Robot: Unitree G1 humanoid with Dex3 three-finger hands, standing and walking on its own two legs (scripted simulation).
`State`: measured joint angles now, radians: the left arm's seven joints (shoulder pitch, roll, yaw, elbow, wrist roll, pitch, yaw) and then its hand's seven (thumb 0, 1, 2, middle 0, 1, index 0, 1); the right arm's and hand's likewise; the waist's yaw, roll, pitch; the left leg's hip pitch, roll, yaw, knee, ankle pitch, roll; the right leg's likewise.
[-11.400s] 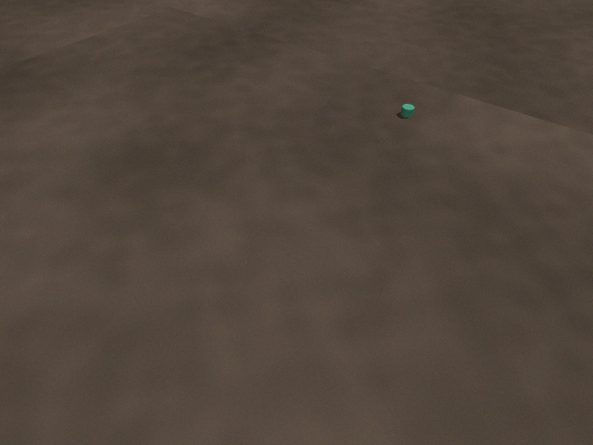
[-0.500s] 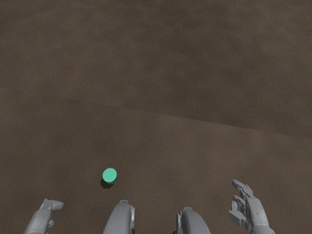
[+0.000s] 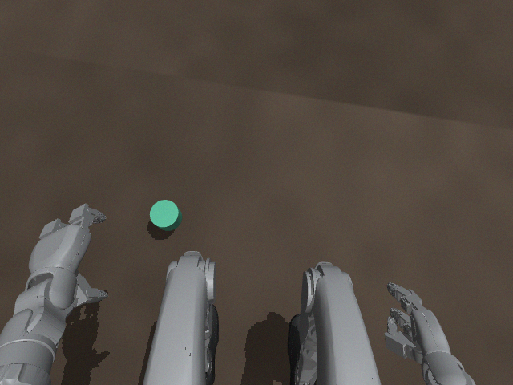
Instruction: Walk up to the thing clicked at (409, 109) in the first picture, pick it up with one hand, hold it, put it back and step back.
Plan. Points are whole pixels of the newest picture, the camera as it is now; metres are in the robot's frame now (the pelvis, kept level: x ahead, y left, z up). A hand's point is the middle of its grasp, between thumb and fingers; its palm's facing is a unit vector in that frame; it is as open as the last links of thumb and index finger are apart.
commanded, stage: rise first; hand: left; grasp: from above
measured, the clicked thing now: (166, 215) +0.43 +0.27 -0.44
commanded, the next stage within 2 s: approach in 1.46 s
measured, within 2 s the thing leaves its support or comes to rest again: neither
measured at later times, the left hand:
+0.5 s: hand (112, 239) +0.33 +0.32 -0.25, palm faces -0.45 -0.16 -0.88, open 14.3 cm
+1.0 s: hand (126, 231) +0.36 +0.32 -0.30, palm faces -0.44 -0.06 -0.89, open 14.2 cm
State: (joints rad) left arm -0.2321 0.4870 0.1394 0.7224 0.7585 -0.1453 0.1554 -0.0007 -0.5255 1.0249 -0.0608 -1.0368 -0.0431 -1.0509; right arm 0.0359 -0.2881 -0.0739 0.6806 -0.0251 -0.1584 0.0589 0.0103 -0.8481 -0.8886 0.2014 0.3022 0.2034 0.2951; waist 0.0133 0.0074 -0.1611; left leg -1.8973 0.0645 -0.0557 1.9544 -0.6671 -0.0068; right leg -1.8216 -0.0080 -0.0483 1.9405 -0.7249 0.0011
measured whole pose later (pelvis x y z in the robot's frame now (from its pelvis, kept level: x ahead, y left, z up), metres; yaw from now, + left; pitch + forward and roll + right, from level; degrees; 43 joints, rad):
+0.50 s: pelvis -0.03 +0.00 -0.10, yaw -3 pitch +33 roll -6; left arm -0.56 0.63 0.14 1.07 1.10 -0.30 0.30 0.00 -0.55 1.05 -0.07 -0.99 -0.06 -1.00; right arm 0.10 -0.28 -0.05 0.78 -0.08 -0.04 0.09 0.01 -0.89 -0.90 0.20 0.30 0.20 0.29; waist -0.05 -0.01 -0.10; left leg -2.19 0.06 -0.11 2.25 -0.64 0.00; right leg -2.09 0.00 -0.08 2.22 -0.69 0.01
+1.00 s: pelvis -0.03 +0.00 -0.14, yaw -4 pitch +32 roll -6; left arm -0.69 0.67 0.15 1.28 1.26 -0.32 0.44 0.00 -0.54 1.01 -0.09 -0.98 -0.07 -0.99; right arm 0.06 -0.25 -0.03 0.81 -0.15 -0.05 0.12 0.00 -0.90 -0.90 0.20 0.30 0.20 0.29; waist -0.08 -0.03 -0.08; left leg -2.30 0.06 -0.13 2.37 -0.64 0.00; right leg -2.20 0.01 -0.08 2.33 -0.70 0.01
